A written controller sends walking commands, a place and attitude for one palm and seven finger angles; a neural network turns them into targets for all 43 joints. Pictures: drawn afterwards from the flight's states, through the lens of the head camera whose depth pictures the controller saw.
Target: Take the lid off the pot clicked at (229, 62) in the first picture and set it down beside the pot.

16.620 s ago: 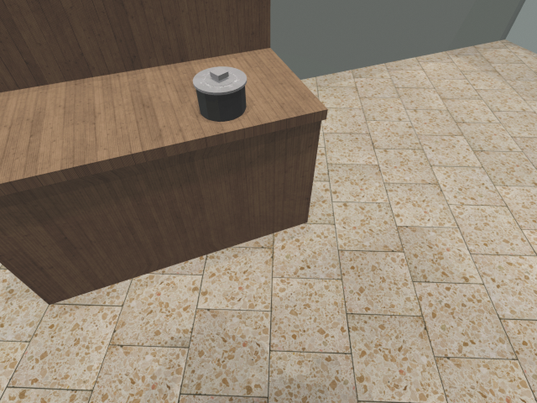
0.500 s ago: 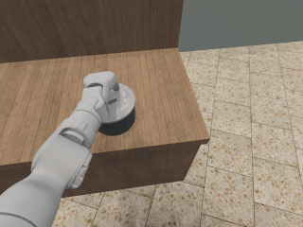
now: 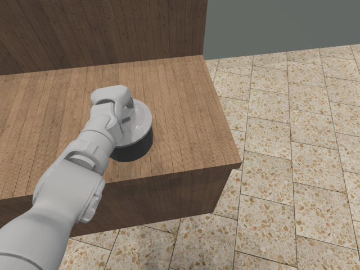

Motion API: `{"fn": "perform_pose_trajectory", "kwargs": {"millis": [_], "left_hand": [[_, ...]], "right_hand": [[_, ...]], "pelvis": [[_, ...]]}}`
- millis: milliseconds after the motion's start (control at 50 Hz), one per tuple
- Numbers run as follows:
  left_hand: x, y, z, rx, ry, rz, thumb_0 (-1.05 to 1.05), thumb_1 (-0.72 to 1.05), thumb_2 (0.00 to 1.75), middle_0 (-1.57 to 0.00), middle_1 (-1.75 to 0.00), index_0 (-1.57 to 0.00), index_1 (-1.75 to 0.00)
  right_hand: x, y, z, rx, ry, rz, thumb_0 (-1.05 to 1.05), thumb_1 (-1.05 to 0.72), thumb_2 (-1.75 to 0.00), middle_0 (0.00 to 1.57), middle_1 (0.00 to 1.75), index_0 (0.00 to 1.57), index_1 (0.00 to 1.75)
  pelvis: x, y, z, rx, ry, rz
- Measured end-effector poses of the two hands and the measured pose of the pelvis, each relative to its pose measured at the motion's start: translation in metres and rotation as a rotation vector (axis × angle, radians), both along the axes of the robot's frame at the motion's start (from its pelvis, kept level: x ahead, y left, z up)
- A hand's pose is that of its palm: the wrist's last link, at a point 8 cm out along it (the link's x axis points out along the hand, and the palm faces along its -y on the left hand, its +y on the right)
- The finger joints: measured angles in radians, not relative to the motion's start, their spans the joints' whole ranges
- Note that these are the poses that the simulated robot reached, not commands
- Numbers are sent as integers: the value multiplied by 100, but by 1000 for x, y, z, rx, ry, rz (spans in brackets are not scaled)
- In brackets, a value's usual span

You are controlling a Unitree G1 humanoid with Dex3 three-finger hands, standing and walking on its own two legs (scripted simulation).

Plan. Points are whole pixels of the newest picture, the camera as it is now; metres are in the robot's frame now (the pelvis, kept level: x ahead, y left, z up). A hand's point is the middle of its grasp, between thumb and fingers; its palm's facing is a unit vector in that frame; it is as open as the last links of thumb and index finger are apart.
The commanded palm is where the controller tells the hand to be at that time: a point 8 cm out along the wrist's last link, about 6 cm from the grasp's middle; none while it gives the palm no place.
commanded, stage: close the fingers and squeeze the knob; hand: left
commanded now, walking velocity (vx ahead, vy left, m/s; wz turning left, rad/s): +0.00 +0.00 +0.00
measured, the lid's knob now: (119, 116) +0.51 +0.11 +0.01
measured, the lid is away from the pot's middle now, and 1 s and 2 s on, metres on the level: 0.00 0.01 0.01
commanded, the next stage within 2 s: lift the lid straight up in 1.42 s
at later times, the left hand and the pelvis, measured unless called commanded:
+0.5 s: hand (113, 119) +0.48 +0.12 +0.04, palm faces -0.37 -0.07 -0.92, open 8.7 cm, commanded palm +0.48 +0.12 +0.10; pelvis +0.00 +0.01 +0.00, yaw +0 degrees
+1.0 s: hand (114, 119) +0.47 +0.12 +0.04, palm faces -0.37 -0.07 -0.92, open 7.9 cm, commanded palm +0.49 +0.12 +0.10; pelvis +0.00 +0.01 +0.00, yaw +0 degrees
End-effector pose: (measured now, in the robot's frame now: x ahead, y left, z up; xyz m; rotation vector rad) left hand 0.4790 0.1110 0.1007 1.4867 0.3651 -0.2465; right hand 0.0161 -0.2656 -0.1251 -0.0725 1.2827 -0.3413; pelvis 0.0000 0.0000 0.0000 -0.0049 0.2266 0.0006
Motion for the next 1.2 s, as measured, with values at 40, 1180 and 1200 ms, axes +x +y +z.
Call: {"fn": "perform_pose_trajectory", "kwargs": {"millis": [40,1180,1200], "left_hand": [[0,3,0,-3,3,1,0,-15,114,-65,-46,-65,-46],[-4,8,0,-6,-7,-14,0,23,75,-63,-98,-61,-96],[-4,8,0,-4,-7,-15,0,23,75,-63,-98,-61,-96]], "right_hand": [[1,-1,1,-6,-3,1,0,-90,-90,20,30,20,30],[2,2,1,-2,2,4,0,-90,-90,20,30,20,30],[2,2,1,-2,1,3,0,-90,-90,20,30,20,30]], "pelvis": [[0,0,0,0,1,-1],[1,4,0,-3,-4,0],[1,4,0,-3,-4,0]]}}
